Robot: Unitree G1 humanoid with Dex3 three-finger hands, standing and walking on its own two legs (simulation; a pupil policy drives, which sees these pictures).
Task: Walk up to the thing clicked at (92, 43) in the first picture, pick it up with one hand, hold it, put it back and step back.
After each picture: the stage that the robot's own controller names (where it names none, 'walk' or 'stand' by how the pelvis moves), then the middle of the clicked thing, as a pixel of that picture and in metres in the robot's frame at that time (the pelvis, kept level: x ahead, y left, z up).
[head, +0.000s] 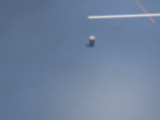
stand; (92, 41) +1.47 -0.07 -0.72
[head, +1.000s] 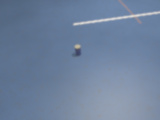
walk; (78, 50) +1.32 +0.19 -0.70
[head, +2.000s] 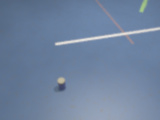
walk; (61, 83) +0.82 +0.26 -0.70
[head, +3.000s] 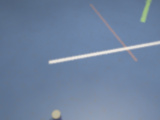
walk; (57, 117) +0.51 +0.22 -0.70
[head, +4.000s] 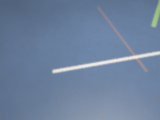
stand; out of the picture +0.37 +0.21 -0.71
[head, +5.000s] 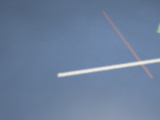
stand; out of the picture +0.37 +0.19 -0.72
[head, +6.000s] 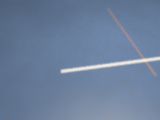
stand; out of the picture +0.38 +0.18 -0.72
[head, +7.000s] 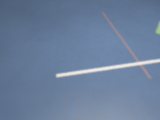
stand; out of the picture +0.37 +0.20 -0.72
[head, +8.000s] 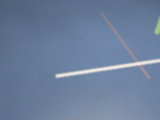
stand; out of the picture +0.37 +0.20 -0.73
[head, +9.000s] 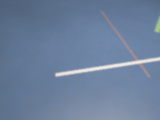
go down; out of the picture +0.36 +0.20 -0.73
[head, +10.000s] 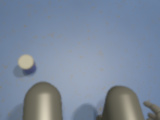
go down; (28, 64) +0.43 +0.26 -0.35
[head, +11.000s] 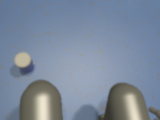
approach; (25, 63) +0.43 +0.28 -0.30
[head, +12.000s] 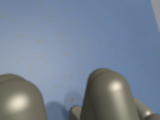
close in; out of the picture +0.39 +0.32 -0.21
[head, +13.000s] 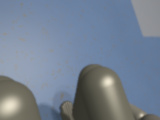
close; out of the picture +0.39 +0.32 -0.21
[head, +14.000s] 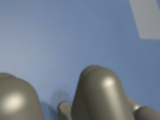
lift; out of the picture +0.37 +0.31 -0.22
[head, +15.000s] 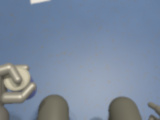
lift; (22, 84) +0.32 +0.22 -0.03
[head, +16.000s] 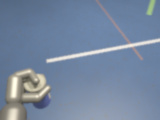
hold; (38, 92) +0.33 +0.18 -0.01
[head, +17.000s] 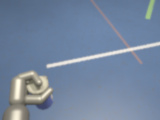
hold; (41, 93) +0.33 +0.17 -0.01
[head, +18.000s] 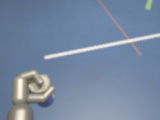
crouch; (42, 91) +0.34 +0.17 -0.03
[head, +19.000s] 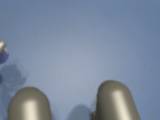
lower; out of the picture +0.45 +0.27 -0.10
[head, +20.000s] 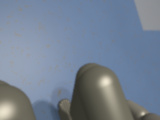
lower; out of the picture +0.40 +0.34 -0.22
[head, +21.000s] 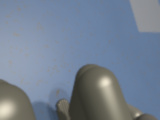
lower; out of the picture +0.40 +0.34 -0.22
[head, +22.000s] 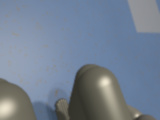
lower; out of the picture +0.40 +0.34 -0.23
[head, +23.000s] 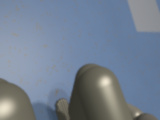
lower; out of the picture +0.40 +0.34 -0.22
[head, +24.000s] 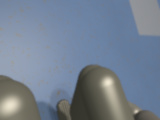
open; out of the picture +0.38 +0.32 -0.23
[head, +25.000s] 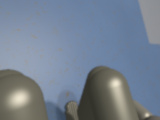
stand; out of the picture +0.39 +0.31 -0.22
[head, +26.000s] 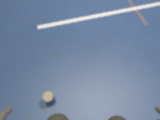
walk; (49, 98) +0.41 +0.23 -0.53
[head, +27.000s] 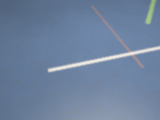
stand; out of the picture +0.38 +0.21 -0.67
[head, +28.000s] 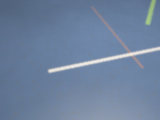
stand; out of the picture +0.38 +0.21 -0.67
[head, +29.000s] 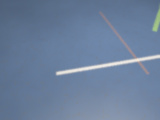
stand; out of the picture +0.39 +0.20 -0.72
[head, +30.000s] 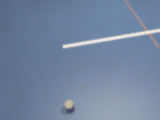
walk; (69, 106) +0.46 +0.19 -0.70
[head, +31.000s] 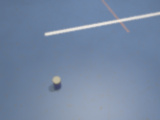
walk; (57, 82) +0.68 +0.21 -0.71
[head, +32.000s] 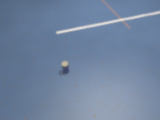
stand; (65, 67) +0.99 +0.27 -0.70
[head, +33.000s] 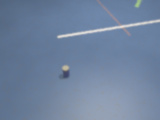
stand; (66, 71) +0.99 +0.22 -0.72
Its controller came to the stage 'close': yes
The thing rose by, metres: 0.70
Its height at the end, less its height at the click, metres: +0.00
